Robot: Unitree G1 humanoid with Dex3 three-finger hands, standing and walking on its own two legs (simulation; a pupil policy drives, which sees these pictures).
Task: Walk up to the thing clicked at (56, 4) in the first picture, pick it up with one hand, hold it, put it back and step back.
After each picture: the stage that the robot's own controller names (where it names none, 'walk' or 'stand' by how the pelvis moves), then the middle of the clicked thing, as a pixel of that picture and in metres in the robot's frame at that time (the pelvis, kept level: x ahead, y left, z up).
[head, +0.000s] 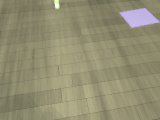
stand; (56, 4) +2.22 +0.42 -0.72
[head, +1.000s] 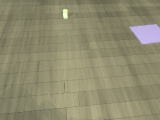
walk; (65, 14) +2.08 +0.25 -0.70
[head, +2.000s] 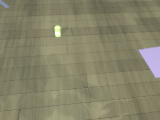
walk; (57, 31) +1.45 +0.27 -0.72
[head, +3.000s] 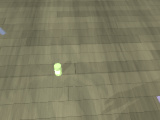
walk; (57, 69) +0.96 +0.23 -0.72
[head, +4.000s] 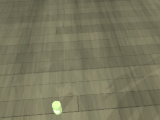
walk; (57, 107) +0.57 +0.23 -0.71
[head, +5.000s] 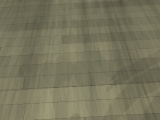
stand; out of the picture +0.36 +0.20 -0.70
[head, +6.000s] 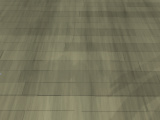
stand; out of the picture +0.33 +0.18 -0.72
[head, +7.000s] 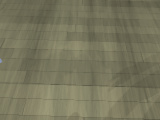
stand; out of the picture +0.36 +0.17 -0.71
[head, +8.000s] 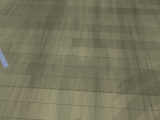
stand; out of the picture +0.36 +0.17 -0.72
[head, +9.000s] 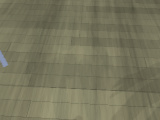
stand; out of the picture +0.37 +0.16 -0.72
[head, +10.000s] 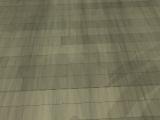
stand; out of the picture +0.35 +0.19 -0.72
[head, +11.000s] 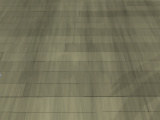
stand; out of the picture +0.32 +0.18 -0.73
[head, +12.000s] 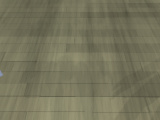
stand; out of the picture +0.33 +0.18 -0.73
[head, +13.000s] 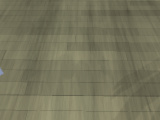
go down; out of the picture +0.32 +0.17 -0.73
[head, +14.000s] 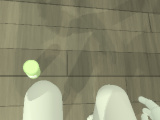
go down; (32, 69) +0.40 +0.22 -0.36
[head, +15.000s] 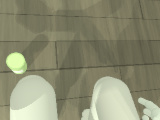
approach; (17, 64) +0.40 +0.25 -0.30
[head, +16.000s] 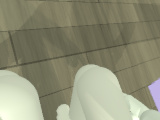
close in; out of the picture +0.37 +0.28 -0.22
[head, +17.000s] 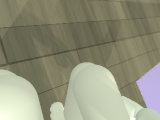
close; out of the picture +0.37 +0.28 -0.22
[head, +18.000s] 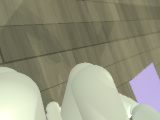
lift; out of the picture +0.33 +0.27 -0.22
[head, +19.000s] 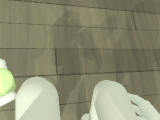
lift; (1, 84) +0.29 +0.26 -0.08
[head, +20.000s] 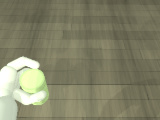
hold; (35, 87) +0.32 +0.16 +0.05
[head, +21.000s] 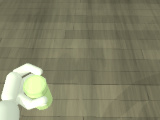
hold; (39, 93) +0.31 +0.16 +0.02
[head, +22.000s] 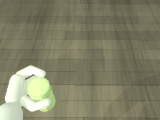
hold; (42, 95) +0.31 +0.15 +0.01
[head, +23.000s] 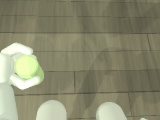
crouch; (30, 71) +0.37 +0.19 -0.06
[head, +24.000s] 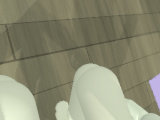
lower; out of the picture +0.37 +0.28 -0.21
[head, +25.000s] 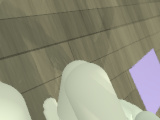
lower; out of the picture +0.39 +0.29 -0.22
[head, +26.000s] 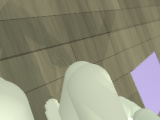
lower; out of the picture +0.39 +0.30 -0.22
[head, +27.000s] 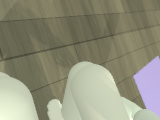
lower; out of the picture +0.37 +0.30 -0.22
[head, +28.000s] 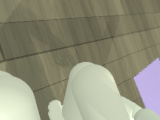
loosen; out of the picture +0.36 +0.28 -0.22
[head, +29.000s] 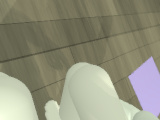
withdraw; out of the picture +0.36 +0.27 -0.23
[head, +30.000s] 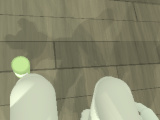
stand; (21, 67) +0.39 +0.24 -0.29
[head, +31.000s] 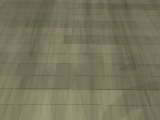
stand; out of the picture +0.32 +0.14 -0.65
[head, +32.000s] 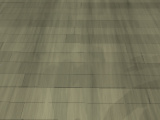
stand; out of the picture +0.34 +0.16 -0.66
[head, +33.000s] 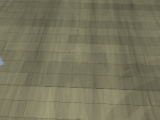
stand; out of the picture +0.34 +0.16 -0.68
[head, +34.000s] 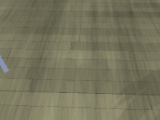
walk; out of the picture +0.35 +0.15 -0.72
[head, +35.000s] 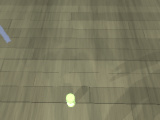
walk; (70, 100) +0.53 +0.12 -0.70
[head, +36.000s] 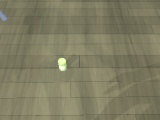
walk; (62, 64) +0.84 +0.20 -0.70
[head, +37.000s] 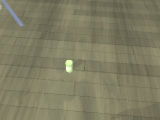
stand; (69, 66) +1.00 +0.13 -0.71
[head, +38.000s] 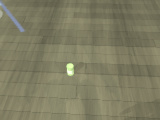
stand; (70, 69) +0.99 +0.14 -0.73
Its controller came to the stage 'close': yes
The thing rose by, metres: 0.72
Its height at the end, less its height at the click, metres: +0.00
